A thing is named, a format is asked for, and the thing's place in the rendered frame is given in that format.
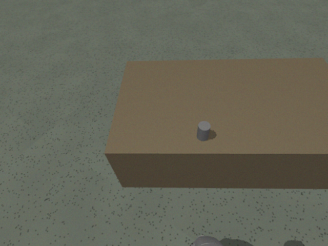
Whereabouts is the can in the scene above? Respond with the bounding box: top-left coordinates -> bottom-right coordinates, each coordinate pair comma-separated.
197,121 -> 211,141

